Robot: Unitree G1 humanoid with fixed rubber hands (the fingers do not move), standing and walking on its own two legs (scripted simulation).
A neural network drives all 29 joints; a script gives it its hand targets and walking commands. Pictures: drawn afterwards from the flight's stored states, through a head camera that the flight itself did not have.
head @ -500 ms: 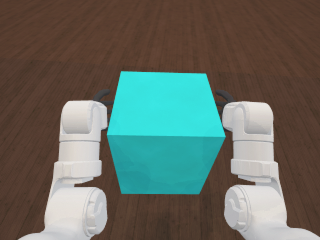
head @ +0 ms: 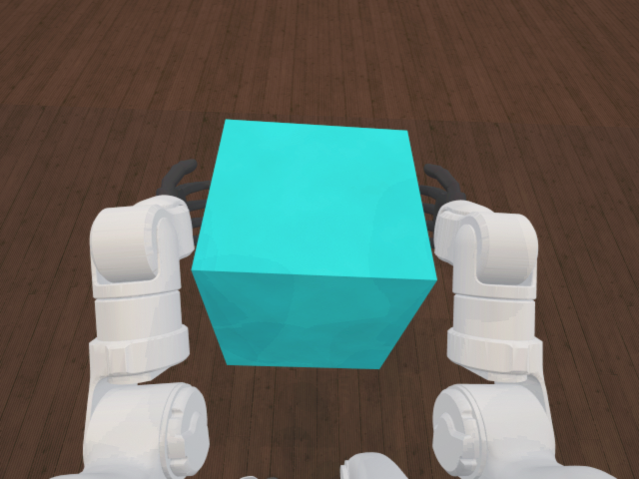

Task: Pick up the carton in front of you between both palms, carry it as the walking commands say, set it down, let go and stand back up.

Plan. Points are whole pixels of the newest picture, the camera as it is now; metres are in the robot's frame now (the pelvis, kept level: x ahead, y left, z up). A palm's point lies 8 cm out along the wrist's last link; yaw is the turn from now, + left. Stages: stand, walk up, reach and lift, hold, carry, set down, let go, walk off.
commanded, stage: carry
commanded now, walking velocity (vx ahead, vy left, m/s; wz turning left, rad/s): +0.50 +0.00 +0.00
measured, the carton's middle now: (310, 256) +0.38 -0.02 +0.05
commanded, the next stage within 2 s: none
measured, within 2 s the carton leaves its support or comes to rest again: neither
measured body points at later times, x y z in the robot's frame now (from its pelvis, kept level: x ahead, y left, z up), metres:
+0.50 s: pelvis +0.32 -0.04 +0.04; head +0.38 -0.05 +0.48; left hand +0.69 +0.14 +0.17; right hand +0.73 -0.16 +0.17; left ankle +0.33 +0.09 -0.60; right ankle +0.35 -0.11 -0.70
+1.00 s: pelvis +0.64 +0.01 +0.06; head +0.70 +0.02 +0.51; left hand +1.03 +0.14 +0.19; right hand +1.01 -0.16 +0.19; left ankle +0.65 +0.08 -0.67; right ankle +0.68 -0.12 -0.58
